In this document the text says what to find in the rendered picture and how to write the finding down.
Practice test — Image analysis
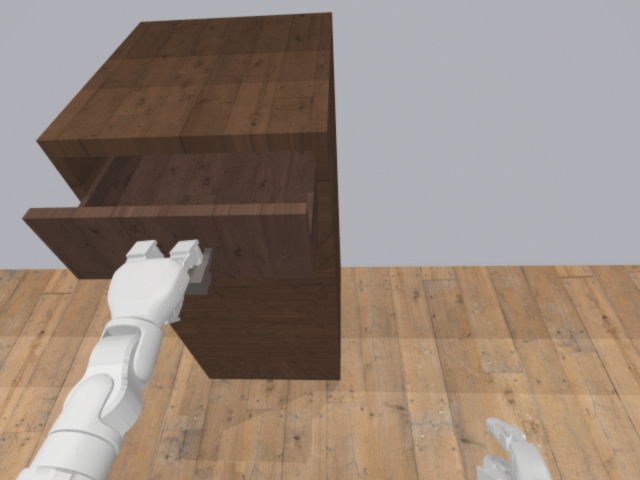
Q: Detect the handle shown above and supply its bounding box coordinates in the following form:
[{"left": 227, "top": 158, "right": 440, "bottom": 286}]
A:
[{"left": 184, "top": 248, "right": 214, "bottom": 295}]

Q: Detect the robot left forearm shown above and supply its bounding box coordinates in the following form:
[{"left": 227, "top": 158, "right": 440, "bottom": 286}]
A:
[{"left": 16, "top": 317, "right": 163, "bottom": 480}]

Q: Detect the right robot hand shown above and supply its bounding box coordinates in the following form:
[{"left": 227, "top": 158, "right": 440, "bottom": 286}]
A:
[{"left": 476, "top": 418, "right": 552, "bottom": 480}]

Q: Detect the drawer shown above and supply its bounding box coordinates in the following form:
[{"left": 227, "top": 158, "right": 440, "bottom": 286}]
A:
[{"left": 22, "top": 151, "right": 319, "bottom": 279}]

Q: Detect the cabinet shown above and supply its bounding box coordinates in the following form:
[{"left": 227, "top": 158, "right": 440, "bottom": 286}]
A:
[{"left": 36, "top": 12, "right": 341, "bottom": 380}]

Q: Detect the left robot hand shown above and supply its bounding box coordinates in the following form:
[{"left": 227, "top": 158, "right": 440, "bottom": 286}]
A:
[{"left": 108, "top": 239, "right": 203, "bottom": 329}]

